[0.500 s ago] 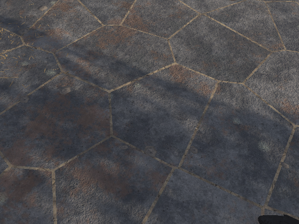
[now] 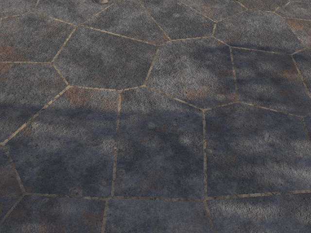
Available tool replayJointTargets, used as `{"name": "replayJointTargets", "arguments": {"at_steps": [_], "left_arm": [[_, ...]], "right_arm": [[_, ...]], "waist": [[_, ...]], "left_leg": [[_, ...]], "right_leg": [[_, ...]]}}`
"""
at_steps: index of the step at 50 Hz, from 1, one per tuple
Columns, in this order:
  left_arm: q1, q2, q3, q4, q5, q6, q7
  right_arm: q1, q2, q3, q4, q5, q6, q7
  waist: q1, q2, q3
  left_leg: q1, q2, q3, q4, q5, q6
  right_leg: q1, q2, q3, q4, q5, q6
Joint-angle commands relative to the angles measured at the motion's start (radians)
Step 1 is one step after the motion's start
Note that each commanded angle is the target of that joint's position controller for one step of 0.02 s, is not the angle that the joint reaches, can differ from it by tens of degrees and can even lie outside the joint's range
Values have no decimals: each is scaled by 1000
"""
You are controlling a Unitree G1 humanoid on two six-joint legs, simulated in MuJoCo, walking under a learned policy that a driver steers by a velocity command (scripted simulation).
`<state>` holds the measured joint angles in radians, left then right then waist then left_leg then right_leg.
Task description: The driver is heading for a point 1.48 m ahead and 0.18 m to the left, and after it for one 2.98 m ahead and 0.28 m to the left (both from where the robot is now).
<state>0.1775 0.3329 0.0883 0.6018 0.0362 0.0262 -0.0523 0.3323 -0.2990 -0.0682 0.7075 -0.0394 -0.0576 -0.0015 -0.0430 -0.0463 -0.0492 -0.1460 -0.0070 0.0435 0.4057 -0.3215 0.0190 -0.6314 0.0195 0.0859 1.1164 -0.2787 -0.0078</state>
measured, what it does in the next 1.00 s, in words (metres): walks ahead, turning left: right foot, then left foot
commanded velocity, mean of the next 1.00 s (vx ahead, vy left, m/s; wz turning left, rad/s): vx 0.93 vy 0.00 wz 0.36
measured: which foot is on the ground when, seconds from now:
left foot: down 0.00-0.32, up 0.34-0.74, down 0.76-1.00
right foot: up 0.00-0.28, down 0.30-0.76, up 0.78-1.00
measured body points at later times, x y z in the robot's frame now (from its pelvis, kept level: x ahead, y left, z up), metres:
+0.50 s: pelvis +0.34 -0.10 +0.00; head +0.36 -0.10 +0.45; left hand +0.43 +0.16 -0.13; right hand +0.35 -0.37 -0.14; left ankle +0.32 +0.06 -0.64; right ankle +0.29 -0.17 -0.74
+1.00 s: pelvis +0.79 -0.07 -0.01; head +0.82 -0.06 +0.44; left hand +0.95 +0.21 -0.06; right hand +0.87 -0.35 -0.14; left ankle +0.73 -0.07 -0.74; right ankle +0.99 -0.22 -0.66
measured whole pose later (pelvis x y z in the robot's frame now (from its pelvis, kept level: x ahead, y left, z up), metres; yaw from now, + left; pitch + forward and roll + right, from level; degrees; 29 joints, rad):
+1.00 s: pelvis +0.79 -0.07 -0.01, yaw +24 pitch +0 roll +1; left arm 0.01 0.22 -0.04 0.60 0.06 -0.07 -0.01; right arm 0.47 -0.30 -0.07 0.89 -0.01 -0.05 0.01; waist -0.08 0.00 0.04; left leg -0.10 -0.23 -0.09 0.41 -0.29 0.19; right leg -0.70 -0.15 0.13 1.01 -0.20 0.07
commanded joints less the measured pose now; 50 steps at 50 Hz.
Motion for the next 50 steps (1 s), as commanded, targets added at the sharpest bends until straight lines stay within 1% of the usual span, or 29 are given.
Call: {"name": "replayJointTargets", "arguments": {"at_steps": [1,6,10,12,13,14,15,16,17,18,19,20,22,25,27,30,33,35,36,37,38,39,40,41,42,43,44,46,50], "left_arm": [[-45,64,9,-59,6,-1,-46],[-202,38,-12,-79,10,-8,-51],[-352,11,-43,-123,11,-33,-66],[-324,-2,-56,-114,18,-40,-52],[-244,5,-51,-93,20,-42,-36],[-60,41,-33,-47,16,-48,-15],[195,90,-9,27,20,-61,7],[304,212,24,68,45,-69,32],[317,254,31,57,35,-78,37],[264,209,24,80,32,-78,43],[207,138,5,105,28,-84,44],[160,87,-6,115,23,-94,41],[124,22,-25,136,2,-109,45],[146,-21,-34,184,-22,-136,38],[149,-38,-39,202,-16,-150,32],[183,-27,-44,230,-11,-159,46],[188,48,-37,237,-17,-154,76],[162,129,-17,220,-13,-134,102],[113,162,-7,201,-6,-116,108],[42,177,0,176,2,-98,106],[7,151,1,176,-4,-86,85],[-26,-20,-47,137,18,-101,59],[91,-44,-64,20,-5,-125,57],[62,7,-73,6,11,-155,55],[26,57,-65,19,10,-165,52],[-7,53,-66,23,26,-156,56],[14,46,-74,23,41,-135,57],[-13,29,-84,14,47,-90,54],[-227,-13,-108,-72,9,-85,34]], "right_arm": [[6,-127,-19,-43,3,-28,-4],[165,-91,-2,43,-7,-54,7],[233,-101,8,115,1,-50,-4],[234,-133,10,168,13,-37,-8],[243,-167,8,193,18,-31,-11],[234,-202,4,209,19,-26,-15],[162,-220,2,198,33,-27,-16],[179,-90,31,140,45,-34,5],[182,-42,33,95,69,-46,14],[52,-122,7,79,67,-42,9],[37,-83,14,72,65,-39,13],[57,-47,20,97,57,-29,20],[135,7,25,142,29,11,37],[30,26,19,113,26,46,53],[-75,39,28,66,31,48,62],[-186,21,37,18,34,41,78],[-228,0,45,-3,32,36,90],[-90,-59,29,35,36,47,82],[72,-107,10,78,35,53,72],[287,-163,-19,142,30,58,57],[374,-201,-49,175,42,54,34],[256,-234,-60,177,55,60,19],[156,-306,-65,123,24,61,20],[123,-260,-65,89,18,59,14],[92,-184,-50,94,13,53,8],[48,-159,-41,101,18,42,8],[29,-169,-38,87,22,21,1],[12,-144,-25,87,31,-13,0],[52,-166,-40,88,38,-32,9]], "waist": [[5,166,117],[-47,135,203],[-71,144,257],[-22,170,224],[29,205,151],[130,233,40],[280,233,-78],[259,50,-252],[209,-92,-409],[214,19,-244],[154,28,-60],[107,28,28],[33,-48,83],[12,-29,171],[5,-54,218],[5,-28,232],[-20,-9,191],[-109,-68,73],[-197,-82,-7],[-298,-67,-83],[-322,56,-84],[-189,302,68],[-36,315,-109],[-49,160,-109],[-8,-1,38],[37,-71,106],[73,-59,127],[100,-74,165],[7,2,171]], "left_leg": [[104,253,-211,-271,-137,41],[168,252,-75,-304,-1,66],[186,278,12,-384,306,97],[222,266,64,-299,838,109],[236,285,64,-162,1218,116],[192,305,53,53,1400,115],[5,272,57,343,1250,100],[-333,143,36,729,480,92],[-506,21,-111,993,-114,99],[-574,51,-171,1030,6,110],[-584,97,-141,990,81,106],[-545,130,-127,932,108,95],[-477,158,-117,900,127,73],[-591,168,-90,899,187,62],[-610,150,-40,810,284,65],[-600,104,59,629,384,96],[-423,10,170,397,438,140],[-232,-59,191,382,366,165],[-66,-87,170,391,294,187],[145,-84,101,354,215,231],[298,-51,4,220,196,287],[294,2,-159,291,339,304],[471,167,-651,108,195,501],[427,254,-889,-144,-177,495],[251,244,-864,-224,-276,433],[98,193,-764,-226,-208,383],[-10,161,-695,-217,-104,377],[-218,76,-555,-242,-15,354],[-255,-29,-409,-240,250,288]], "right_leg": [[-292,-63,-6,173,111,6],[-354,-24,2,33,167,-22],[-200,-12,-153,-289,120,-76],[0,22,-254,-425,20,-132],[152,75,-276,-424,-34,-152],[380,102,-244,-433,-68,-169],[724,45,-137,-533,23,-185],[1080,-234,198,-596,-335,-188],[1134,-472,654,-767,-576,-175],[945,-436,580,-839,-485,-139],[778,-400,403,-846,-328,-136],[648,-353,273,-888,-198,-118],[513,-285,82,-939,-107,-84],[495,-240,-110,-996,94,-35],[454,-193,-244,-1019,286,-12],[512,-166,-359,-1019,644,-2],[605,-186,-411,-952,1109,22],[687,-228,-396,-750,1446,28],[670,-249,-377,-545,1526,21],[580,-261,-339,-252,1457,4],[426,-143,-342,179,815,-10],[67,48,-281,558,-188,-6],[-204,59,-68,687,-240,23],[-263,10,24,588,-180,5],[-246,-42,28,465,-104,5],[-179,-77,21,376,-84,15],[-119,-101,25,303,-79,36],[-7,-147,-1,130,-67,79],[107,-130,-71,-305,252,88]]}}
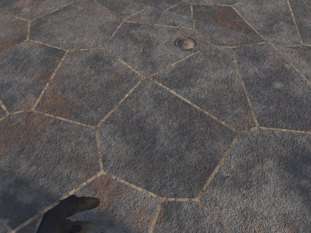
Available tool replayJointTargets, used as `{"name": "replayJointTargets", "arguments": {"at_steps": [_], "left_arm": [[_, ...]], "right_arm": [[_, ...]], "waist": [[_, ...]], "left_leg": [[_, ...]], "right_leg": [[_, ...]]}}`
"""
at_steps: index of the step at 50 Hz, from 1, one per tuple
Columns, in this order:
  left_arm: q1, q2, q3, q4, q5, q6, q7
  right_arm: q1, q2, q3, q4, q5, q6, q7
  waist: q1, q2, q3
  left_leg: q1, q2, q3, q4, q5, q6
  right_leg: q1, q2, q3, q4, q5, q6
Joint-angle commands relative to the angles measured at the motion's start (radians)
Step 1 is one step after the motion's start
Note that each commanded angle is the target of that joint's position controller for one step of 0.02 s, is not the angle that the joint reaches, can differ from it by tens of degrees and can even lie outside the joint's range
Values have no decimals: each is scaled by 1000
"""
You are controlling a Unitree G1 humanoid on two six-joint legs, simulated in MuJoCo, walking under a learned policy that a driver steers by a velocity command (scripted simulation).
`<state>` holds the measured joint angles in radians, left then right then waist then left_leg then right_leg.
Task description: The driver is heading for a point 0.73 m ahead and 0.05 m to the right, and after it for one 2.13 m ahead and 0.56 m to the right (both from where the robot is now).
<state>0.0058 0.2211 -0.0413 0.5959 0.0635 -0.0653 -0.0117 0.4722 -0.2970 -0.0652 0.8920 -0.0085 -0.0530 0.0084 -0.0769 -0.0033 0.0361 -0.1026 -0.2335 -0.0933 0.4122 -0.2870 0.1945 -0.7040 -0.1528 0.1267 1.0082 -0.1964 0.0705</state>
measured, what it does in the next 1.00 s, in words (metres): walks ahead: right foot, then left foot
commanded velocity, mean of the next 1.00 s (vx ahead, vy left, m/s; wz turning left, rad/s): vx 0.41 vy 0.00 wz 0.22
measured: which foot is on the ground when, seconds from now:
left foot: down 0.00-0.18, up 0.20-0.52, down 0.54-0.84, up 0.86-1.00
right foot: up 0.00-0.16, down 0.18-0.54, up 0.56-0.82, down 0.84-1.00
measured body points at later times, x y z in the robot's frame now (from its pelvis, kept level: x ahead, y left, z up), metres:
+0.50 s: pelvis +0.39 -0.07 +0.01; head +0.45 -0.04 +0.45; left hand +0.30 +0.21 -0.12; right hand +0.70 -0.21 -0.06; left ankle +0.53 +0.06 -0.70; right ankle +0.35 -0.19 -0.73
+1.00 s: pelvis +0.53 -0.08 +0.01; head +0.55 -0.10 +0.46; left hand +0.49 +0.20 -0.10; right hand +0.76 -0.30 -0.08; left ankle +0.57 +0.08 -0.68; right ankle +0.51 -0.18 -0.73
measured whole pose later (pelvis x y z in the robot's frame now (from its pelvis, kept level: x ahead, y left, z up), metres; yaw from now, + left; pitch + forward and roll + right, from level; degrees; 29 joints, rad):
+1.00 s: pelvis +0.53 -0.08 +0.01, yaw +10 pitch +2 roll +2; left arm 0.40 0.26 0.04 0.85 -0.01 -0.03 0.03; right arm 0.13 -0.30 -0.07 0.72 -0.01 -0.05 -0.02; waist 0.06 0.01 -0.03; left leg -0.54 -0.04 -0.05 0.83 -0.28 -0.02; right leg -0.19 0.01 0.08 0.43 -0.28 -0.03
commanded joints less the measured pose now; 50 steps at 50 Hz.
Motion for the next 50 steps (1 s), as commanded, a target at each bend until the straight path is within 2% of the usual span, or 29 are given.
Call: {"name": "replayJointTargets", "arguments": {"at_steps": [1,6,8,9,10,11,12,13,14,15,16,19,22,26,27,28,29,30,32,34,35,39,41,42,43,44,46,48,50], "left_arm": [[-81,92,19,-76,-28,5,-7],[-30,160,45,-74,-34,-11,6],[278,241,89,10,-37,-20,28],[499,288,115,65,-25,-24,47],[591,366,133,96,13,-27,53],[456,379,142,92,5,-27,33],[311,248,126,50,-2,-26,20],[272,177,109,57,-9,-31,10],[296,144,97,88,-8,-37,5],[279,124,96,90,-66,-66,-2],[283,137,97,124,-75,-81,-1],[221,171,106,144,-83,-70,20],[236,260,132,148,-92,-50,48],[208,231,120,150,-92,-49,52],[244,211,109,149,-80,-44,48],[344,145,80,148,-56,-34,41],[465,146,70,193,-84,-13,28],[434,214,82,198,-95,14,27],[375,223,100,203,-79,69,47],[364,188,93,187,-70,90,45],[366,172,89,183,-67,83,42],[406,158,90,226,-63,39,28],[443,123,83,263,-54,33,27],[460,141,81,261,-45,27,27],[396,272,112,218,-45,29,25],[329,306,126,188,-31,20,33],[278,254,123,169,-55,7,38],[299,236,126,167,-76,15,42],[334,225,135,164,-84,32,50]], "right_arm": [[-66,-173,-48,-93,12,-36,5],[-45,-202,-63,-88,7,-34,0],[-100,-252,-68,-87,-11,-39,2],[-148,-191,-51,-101,-19,-50,1],[-126,-20,-7,-144,-3,-60,2],[26,-20,13,-157,21,-58,3],[-44,-89,6,-115,-4,-36,-12],[-129,-102,4,-114,-17,-25,-11],[-192,-93,4,-131,-24,-19,-8],[-262,-81,5,-184,35,-28,-17],[-257,-83,10,-202,47,-28,-13],[-299,-44,33,-238,25,-24,1],[-316,-35,47,-231,19,-42,43],[-185,-131,2,-177,-16,-28,38],[-186,-182,-11,-185,-32,-26,21],[-216,-209,1,-222,-66,-15,-1],[-227,-109,32,-234,-61,-9,-2],[-284,-104,24,-257,-20,2,8],[-380,-37,45,-258,10,28,9],[-429,-130,12,-241,4,57,4],[-436,-155,-1,-241,4,62,-5],[-409,-150,-16,-237,32,41,-28],[-420,-78,-3,-234,20,31,-28],[-412,-2,14,-237,12,24,-24],[-431,-16,7,-271,14,2,-20],[-453,-78,-14,-277,22,-20,-21],[-415,-108,-27,-248,15,-28,-25],[-432,-78,-23,-252,-6,-25,-29],[-456,-29,-9,-263,1,-18,-25]], "waist": [[13,-15,63],[10,60,-47],[191,58,-209],[298,30,-299],[260,-257,-354],[114,-450,-370],[100,-184,-200],[109,-22,-111],[109,36,-85],[128,-44,-58],[96,-125,-70],[48,-73,-59],[60,-113,-145],[-40,-78,-171],[-37,24,-185],[14,280,-281],[33,225,-442],[23,154,-402],[80,-7,-331],[124,141,-199],[131,204,-174],[160,155,-152],[186,67,-103],[174,-75,-93],[147,-229,34],[129,-197,97],[96,-152,84],[94,-129,29],[98,-118,-28]], "left_leg": [[-250,193,-268,-231,294,90],[0,247,-294,-62,675,6],[24,245,-253,284,866,-34],[-131,209,-208,577,713,-47],[-422,87,-131,910,-49,-67],[-592,64,-98,1027,-161,-82],[-623,160,-68,1034,-66,-94],[-574,176,-42,1002,-27,-122],[-557,185,-29,959,-56,-138],[-576,225,-54,933,-128,-156],[-593,234,-62,883,-144,-167],[-510,220,24,513,-85,-195],[-189,173,82,178,323,-208],[64,181,46,44,524,-141],[132,272,-18,20,889,-89],[294,573,-316,94,1543,110],[352,680,-406,160,1689,225],[292,638,-374,129,1567,214],[62,497,-291,40,700,105],[-250,384,-247,-145,-62,40],[-319,364,-241,-192,-198,32],[-428,378,-236,-220,-367,-12],[-444,328,-118,-77,-322,-74],[-502,249,-6,188,-259,-134],[-680,149,119,349,-195,-186],[-686,197,27,447,-158,-181],[-684,222,11,484,-55,-198],[-633,209,23,456,1,-224],[-545,173,40,375,41,-240]], "right_leg": [[201,67,-125,-277,241,0],[377,153,-126,-496,250,-51],[660,170,-148,-479,95,-85],[889,74,-59,-430,-75,-106],[1071,-165,364,-556,-469,-155],[1057,-286,863,-771,-397,-265],[912,-251,682,-734,-229,-286],[772,-210,463,-677,196,-294],[716,-168,305,-640,580,-280],[724,-97,169,-657,792,-255],[727,-108,149,-644,884,-265],[587,-47,10,-684,912,-245],[481,14,-82,-698,747,-221],[438,55,-110,-460,609,-144],[386,124,-149,-271,370,-94],[187,237,-162,139,-509,-27],[142,220,13,291,-604,-14],[97,204,13,354,-573,-2],[166,100,-4,185,-403,1],[312,140,-139,3,-310,17],[371,156,-163,-70,-309,8],[584,155,-197,-383,-133,-92],[621,158,-183,-514,-131,-133],[642,15,44,-650,-278,-180],[579,-183,435,-842,-420,-299],[509,-210,524,-887,-380,-347],[557,-119,345,-809,-99,-296],[597,-57,238,-740,251,-266],[595,-5,174,-679,417,-247]]}}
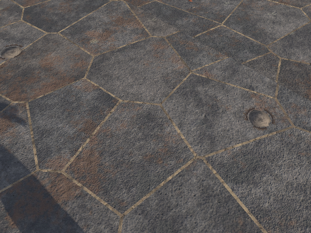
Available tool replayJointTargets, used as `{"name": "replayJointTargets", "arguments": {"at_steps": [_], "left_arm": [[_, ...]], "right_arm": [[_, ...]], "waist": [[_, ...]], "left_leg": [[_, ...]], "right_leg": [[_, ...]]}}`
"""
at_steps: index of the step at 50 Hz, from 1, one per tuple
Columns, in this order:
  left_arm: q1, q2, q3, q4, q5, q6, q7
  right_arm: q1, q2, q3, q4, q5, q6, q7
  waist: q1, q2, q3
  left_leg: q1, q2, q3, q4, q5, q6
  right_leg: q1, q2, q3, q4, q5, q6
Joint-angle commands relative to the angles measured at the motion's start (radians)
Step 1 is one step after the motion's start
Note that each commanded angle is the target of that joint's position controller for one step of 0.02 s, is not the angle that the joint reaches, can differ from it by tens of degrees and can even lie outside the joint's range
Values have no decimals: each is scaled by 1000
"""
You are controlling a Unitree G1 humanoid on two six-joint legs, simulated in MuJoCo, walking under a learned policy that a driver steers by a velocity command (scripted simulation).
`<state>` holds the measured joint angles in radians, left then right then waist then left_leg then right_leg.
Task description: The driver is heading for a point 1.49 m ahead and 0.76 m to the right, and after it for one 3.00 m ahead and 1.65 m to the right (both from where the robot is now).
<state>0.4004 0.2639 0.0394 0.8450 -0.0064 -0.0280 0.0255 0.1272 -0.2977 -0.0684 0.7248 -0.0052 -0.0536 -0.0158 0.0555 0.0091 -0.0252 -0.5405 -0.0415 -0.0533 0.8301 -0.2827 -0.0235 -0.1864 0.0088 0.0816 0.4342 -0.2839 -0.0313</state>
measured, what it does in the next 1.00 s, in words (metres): walks ahead, turning right: left foot, then right foot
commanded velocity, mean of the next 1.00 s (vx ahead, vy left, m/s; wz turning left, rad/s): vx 0.04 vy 0.00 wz -0.71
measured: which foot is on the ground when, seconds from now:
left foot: up 0.00-0.16, down 0.18-0.58, up 0.60-0.98, down 1.00-1.00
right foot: down 0.00-0.18, up 0.20-0.56, down 0.58-1.00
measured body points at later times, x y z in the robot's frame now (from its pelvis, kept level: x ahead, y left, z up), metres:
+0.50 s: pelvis +0.07 +0.00 -0.01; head +0.12 -0.03 +0.44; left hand +0.35 +0.19 -0.09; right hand +0.10 -0.33 -0.11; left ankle +0.13 +0.12 -0.75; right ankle +0.05 -0.14 -0.71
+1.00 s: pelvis +0.10 -0.05 -0.02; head +0.11 -0.07 +0.43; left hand +0.42 -0.02 -0.09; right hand +0.01 -0.35 -0.12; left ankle +0.20 +0.04 -0.74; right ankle +0.04 -0.14 -0.75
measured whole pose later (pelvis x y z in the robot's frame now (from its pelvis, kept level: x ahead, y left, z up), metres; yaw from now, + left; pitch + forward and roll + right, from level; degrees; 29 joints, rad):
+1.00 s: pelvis +0.10 -0.05 -0.02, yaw -42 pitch +1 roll +0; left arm 0.10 0.25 0.02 0.59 0.02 0.02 0.01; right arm 0.18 -0.29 -0.06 0.76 0.01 0.02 0.01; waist -0.04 0.01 0.02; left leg -0.33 0.03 -0.02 0.62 -0.24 -0.03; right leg -0.31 0.08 0.08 0.58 -0.28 -0.04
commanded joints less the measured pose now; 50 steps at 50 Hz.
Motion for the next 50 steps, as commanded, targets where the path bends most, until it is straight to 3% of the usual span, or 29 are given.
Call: {"name": "replayJointTargets", "arguments": {"at_steps": [1,3,5,7,8,9,10,11,12,13,14,16,18,21,27,28,29,30,31,32,33,34,35,37,40,43,46,48,50], "left_arm": [[-48,193,62,-91,-20,5,17],[-44,215,77,-112,-28,27,25],[-82,225,87,-148,-33,44,30],[-142,215,88,-188,-37,51,32],[-164,186,81,-208,-35,49,31],[-138,120,63,-224,-18,47,29],[13,39,43,-240,-9,39,25],[74,146,66,-213,-8,37,18],[19,212,89,-202,-20,45,15],[-14,221,97,-200,-22,57,17],[-38,214,99,-209,-20,67,19],[-86,152,80,-245,-22,81,9],[-138,122,69,-284,-23,83,2],[-176,116,63,-316,-16,82,-18],[-180,155,90,-336,-20,112,-49],[-147,168,102,-325,-17,112,-42],[-73,235,130,-307,-11,106,-27],[-61,382,156,-341,-7,96,-10],[-72,369,146,-371,33,58,-26],[-92,331,134,-360,32,34,-34],[-131,302,126,-349,10,25,-25],[-182,263,112,-356,-10,31,-15],[-235,248,103,-371,-12,40,-4],[-262,231,93,-386,3,49,11],[-237,220,86,-373,3,51,20],[-255,181,63,-362,19,51,14],[-263,99,22,-322,39,41,-10],[-287,125,25,-302,36,33,-18],[-234,166,41,-280,31,28,-10]], "right_arm": [[-132,-15,-1,-104,4,-14,1],[-164,-21,1,-119,16,-10,7],[-142,-56,-9,-116,25,-9,13],[-79,-92,-24,-100,29,-15,15],[-28,-117,-34,-87,23,-18,9],[49,-167,-46,-83,4,-15,-4],[36,-211,-49,-87,-28,0,-8],[23,-143,-40,-83,-22,12,-10],[-16,-84,-24,-103,-19,16,-17],[-54,-64,-20,-108,-15,22,-21],[-82,-62,-19,-108,-7,29,-26],[-90,-91,-27,-95,-16,37,-33],[-76,-104,-35,-83,-19,39,-36],[-100,-133,-48,-82,-11,42,-30],[-108,-170,-70,-67,34,33,9],[-79,-144,-67,-53,41,34,15],[-16,-102,-59,-31,27,38,24],[-25,-54,-40,-85,-22,41,26],[-121,-81,-43,-125,-24,39,12],[-164,-117,-50,-132,1,38,2],[-153,-116,-51,-126,6,34,-7],[-130,-129,-55,-107,-4,33,-15],[-110,-137,-59,-99,-11,35,-16],[-71,-119,-53,-73,-7,36,-8],[-67,-81,-33,-56,2,45,-3],[-41,-73,-20,-40,9,57,6],[-25,-51,-5,-36,12,58,20],[-15,-67,-7,-45,17,53,26],[-36,-143,-20,-75,6,49,25]], "waist": [[-27,-138,15],[-22,-157,-12],[-41,-179,-36],[-82,-192,-55],[-103,-173,-86],[-104,-63,-193],[-17,239,-273],[-4,242,-258],[-24,162,-175],[-20,101,-133],[-17,98,-99],[-25,134,-42],[-42,145,-44],[-43,134,-69],[-18,128,-59],[-6,86,-65],[11,-72,-58],[-31,-405,-35],[30,-316,-170],[29,-210,-142],[-7,-170,-97],[-35,-127,-81],[-62,-128,-79],[-78,-126,-116],[-54,-119,-130],[-39,-150,-127],[-31,-159,-93],[-53,-160,-35],[-32,-94,9]], "left_leg": [[-75,-33,0,-92,45,-27],[0,-57,-10,-184,54,-34],[100,-67,-31,-284,70,-40],[229,-49,-38,-442,162,-29],[360,3,-44,-533,281,-6],[596,186,-169,-513,425,70],[796,446,-486,-449,739,256],[732,525,-516,-445,734,321],[649,451,-374,-442,711,298],[585,377,-253,-445,635,257],[528,342,-190,-461,562,236],[416,305,-78,-518,535,243],[425,321,-31,-541,522,261],[415,346,45,-540,487,252],[392,369,166,-416,312,142],[354,337,202,-323,227,93],[210,260,265,-112,75,23],[-144,111,281,249,-412,-73],[-210,48,33,417,-427,-67],[-226,63,-13,449,-335,-38],[-231,75,-34,406,-235,-14],[-217,91,-46,359,-165,-10],[-158,82,-44,325,-114,-13],[-86,48,-27,281,-51,-30],[-29,38,-19,135,-21,-56],[66,71,6,51,-21,-59],[218,99,25,-73,-20,-40],[286,71,67,-222,46,-13],[269,91,4,-323,286,28]], "right_leg": [[77,-154,220,-84,513,-141],[60,-145,259,-60,488,-137],[41,-133,320,-43,451,-121],[24,-105,362,4,417,-88],[-20,-65,346,73,379,-51],[-140,-5,281,279,176,-3],[-396,133,141,472,-410,43],[-455,15,91,658,-424,83],[-473,-17,68,745,-348,112],[-479,-37,43,773,-278,132],[-486,-58,27,784,-222,145],[-452,-74,-32,753,-148,157],[-448,-92,-55,677,-114,153],[-358,-119,-73,524,-39,123],[-140,-73,-166,202,51,28],[-53,-41,-167,126,108,-3],[106,-70,-53,24,344,-58],[263,-319,370,4,737,-209],[210,-394,532,-58,620,-346],[192,-348,443,-86,492,-312],[155,-292,383,-88,388,-255],[126,-257,341,-79,343,-212],[63,-230,302,-72,369,-192],[34,-202,262,-57,433,-185],[36,-188,248,-29,442,-181],[-6,-197,223,-22,386,-183],[-88,-199,200,-37,278,-177],[-122,-178,172,-22,184,-154],[-88,-119,140,40,92,-89]]}}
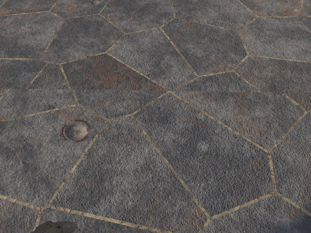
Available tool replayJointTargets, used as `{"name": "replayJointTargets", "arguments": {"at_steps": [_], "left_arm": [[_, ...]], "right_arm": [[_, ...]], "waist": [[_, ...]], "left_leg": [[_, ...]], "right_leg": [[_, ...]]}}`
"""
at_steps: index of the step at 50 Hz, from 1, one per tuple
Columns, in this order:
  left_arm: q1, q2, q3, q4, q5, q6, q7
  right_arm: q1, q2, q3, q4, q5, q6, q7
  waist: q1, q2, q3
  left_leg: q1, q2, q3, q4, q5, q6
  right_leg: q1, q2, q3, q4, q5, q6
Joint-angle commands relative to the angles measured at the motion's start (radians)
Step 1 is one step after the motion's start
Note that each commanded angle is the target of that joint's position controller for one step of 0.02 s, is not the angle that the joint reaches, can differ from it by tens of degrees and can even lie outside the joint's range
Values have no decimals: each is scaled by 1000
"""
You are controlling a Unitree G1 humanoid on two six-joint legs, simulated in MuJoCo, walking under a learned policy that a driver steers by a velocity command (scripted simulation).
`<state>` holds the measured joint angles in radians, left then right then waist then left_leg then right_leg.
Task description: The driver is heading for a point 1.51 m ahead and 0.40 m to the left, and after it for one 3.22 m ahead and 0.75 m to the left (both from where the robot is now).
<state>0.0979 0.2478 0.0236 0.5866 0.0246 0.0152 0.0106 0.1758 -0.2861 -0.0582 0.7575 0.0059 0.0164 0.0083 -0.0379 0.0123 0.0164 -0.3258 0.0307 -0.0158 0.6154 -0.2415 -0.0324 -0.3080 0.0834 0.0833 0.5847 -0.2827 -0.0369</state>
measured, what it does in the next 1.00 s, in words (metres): steps on the spot, turning left: right foot, then left foot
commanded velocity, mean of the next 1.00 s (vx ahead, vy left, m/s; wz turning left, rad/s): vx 0.00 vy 0.00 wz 0.38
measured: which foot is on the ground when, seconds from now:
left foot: down 0.00-0.30, up 0.32-0.76, down 0.78-1.00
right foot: down 0.00-0.04, up 0.06-0.28, down 0.30-0.78, up 0.80-1.00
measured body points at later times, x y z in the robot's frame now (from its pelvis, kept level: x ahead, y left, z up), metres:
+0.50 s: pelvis +0.00 -0.04 +0.01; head +0.04 -0.04 +0.46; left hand +0.03 +0.28 -0.07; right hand +0.26 -0.26 -0.09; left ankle -0.06 +0.11 -0.64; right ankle +0.02 -0.12 -0.73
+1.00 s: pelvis -0.01 +0.01 +0.01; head +0.02 +0.04 +0.46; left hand -0.06 +0.32 -0.11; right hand +0.28 -0.13 -0.07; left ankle -0.07 +0.11 -0.73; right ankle +0.02 -0.11 -0.65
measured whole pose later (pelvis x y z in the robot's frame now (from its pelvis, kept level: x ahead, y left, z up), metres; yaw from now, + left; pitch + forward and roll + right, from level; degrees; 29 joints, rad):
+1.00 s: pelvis -0.01 +0.01 +0.01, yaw +23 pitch +2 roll +0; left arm 0.26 0.32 0.09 0.72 -0.03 0.07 0.02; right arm 0.05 -0.24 -0.06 0.66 -0.02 0.03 -0.04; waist 0.05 -0.03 0.06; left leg -0.21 0.05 0.14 0.44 -0.25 0.01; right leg -0.52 -0.06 -0.03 1.09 -0.44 0.11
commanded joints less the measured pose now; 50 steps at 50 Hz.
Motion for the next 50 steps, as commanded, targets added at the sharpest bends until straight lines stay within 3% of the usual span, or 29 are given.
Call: {"name": "replayJointTargets", "arguments": {"at_steps": [1,2,3,5,6,8,9,11,14,15,16,17,18,19,21,23,26,33,35,37,38,39,40,41,42,43,44,46,50], "left_arm": [[113,185,63,-30,12,-19,12],[90,165,62,-41,18,-20,21],[24,158,65,-58,8,-20,29],[-49,131,68,-85,-11,-16,32],[-50,129,73,-89,-18,-15,29],[-35,105,71,-80,-24,-19,21],[-40,88,68,-75,-27,-24,17],[-24,60,63,-57,-38,-35,2],[104,87,83,-2,-43,-40,-13],[140,126,99,15,-41,-35,-7],[137,203,115,-4,-24,-24,7],[76,253,119,-23,34,-25,-4],[17,207,107,-51,37,-37,-1],[-38,152,91,-55,23,-43,7],[-65,129,81,-57,-6,-46,27],[-10,131,77,-43,-2,-42,42],[81,160,87,-17,5,-26,49],[68,230,110,12,-27,-18,3],[85,219,102,40,-41,-22,-7],[54,147,66,66,-57,-32,-18],[98,114,49,92,-57,-44,-26],[115,87,31,79,-15,-55,-34],[153,71,25,86,-6,-55,-40],[145,142,43,83,-23,-45,-35],[120,194,62,59,-49,-37,-28],[101,229,82,72,-60,-20,-13],[121,232,95,83,-61,3,-1],[178,186,95,92,-57,39,17],[117,118,80,28,-46,49,11]], "right_arm": [[-96,-224,-46,-125,-2,-24,-3],[-83,-245,-59,-117,12,-24,-3],[-53,-229,-59,-119,8,-24,-5],[27,-205,-58,-111,-4,-32,-14],[49,-215,-65,-110,-3,-40,-19],[1,-211,-75,-121,22,-31,-36],[-20,-199,-78,-128,34,-13,-44],[-45,-194,-85,-147,34,25,-53],[-90,-190,-88,-176,48,43,-47],[-75,-160,-80,-179,49,41,-47],[15,-88,-62,-163,29,40,-39],[18,-132,-79,-192,23,22,-41],[23,-208,-99,-176,16,14,-40],[29,-233,-109,-150,20,20,-39],[57,-188,-101,-123,18,37,-39],[12,-155,-86,-153,25,37,-28],[-70,-121,-64,-204,28,33,-14],[-101,-86,-38,-233,7,39,-5],[-110,-69,-30,-230,5,39,-10],[-31,-34,-21,-181,-4,35,-12],[0,-75,-26,-169,-14,32,-19],[70,-166,-42,-171,-28,30,-34],[7,-190,-42,-180,-44,34,-44],[-30,-158,-41,-187,-39,31,-42],[-42,-198,-60,-169,-33,26,-40],[-57,-193,-64,-167,-31,19,-41],[-93,-167,-55,-164,-23,10,-43],[-161,-108,-39,-164,-23,-2,-48],[-160,-84,-39,-143,-29,-6,-62]], "waist": [[112,25,-32],[109,147,-34],[69,210,-20],[6,252,-46],[-2,213,-71],[29,133,-105],[30,127,-111],[29,150,-135],[79,167,-158],[80,130,-159],[31,-107,-168],[9,-282,-92],[-9,-195,-54],[-22,-124,-23],[-15,-108,-8],[23,-125,-11],[82,-126,-32],[74,-130,-76],[74,-153,-90],[10,-139,-113],[6,-105,-133],[17,22,-232],[50,195,-214],[23,164,-217],[13,201,-193],[-2,173,-143],[16,168,-90],[64,155,-45],[45,128,-42]], "left_leg": [[36,85,-156,-114,413,90],[-3,143,-277,-181,357,174],[17,194,-412,-240,315,239],[150,251,-546,-278,383,311],[210,262,-561,-268,422,321],[252,202,-482,-229,422,258],[253,166,-457,-225,389,226],[208,116,-441,-216,368,198],[105,69,-457,-190,233,159],[-11,25,-431,-146,57,113],[-179,-92,-281,106,-264,44],[-343,-127,-201,298,-384,5],[-334,-39,-185,452,-325,-14],[-331,-22,-161,509,-246,-27],[-360,0,-124,601,-123,-56],[-382,23,-64,610,-71,-81],[-427,54,-28,508,-70,-109],[-202,24,24,225,-154,-70],[-98,-9,28,85,-169,-41],[139,-23,32,-258,55,10],[327,12,-13,-354,257,34],[545,194,-177,-232,682,78],[527,335,-229,-144,914,222],[469,350,-203,-148,843,319],[403,352,-214,-194,668,348],[343,328,-193,-238,571,333],[271,314,-140,-263,528,306],[172,282,-29,-297,452,263],[196,276,71,-312,318,243]], "right_leg": [[27,-110,67,-27,10,-36],[23,-29,-51,66,-20,21],[-32,2,-71,142,-51,46],[-182,30,-15,317,-318,53],[-241,19,26,427,-377,59],[-255,-16,51,370,-301,73],[-232,-15,37,272,-259,83],[-119,14,4,122,-166,95],[103,27,-30,-191,35,84],[237,-47,7,-264,104,59],[350,-298,250,-302,104,-35],[209,-482,487,-343,169,-166],[165,-486,435,-348,172,-197],[133,-413,302,-332,160,-164],[160,-320,131,-307,221,-125],[188,-298,28,-303,337,-143],[306,-342,-8,-298,424,-185],[289,-387,-82,-258,580,-216],[278,-376,-66,-225,601,-208],[209,-329,-76,-163,566,-151],[110,-296,-90,-148,489,-80],[-24,-242,-117,-51,169,-1],[-151,-176,-135,42,-291,70],[-185,-158,-111,194,-390,109],[-231,-152,-121,335,-373,118],[-268,-154,-99,474,-367,128],[-281,-157,-68,553,-334,134],[-259,-151,-70,615,-234,148],[-255,-188,-102,451,-90,148]]}}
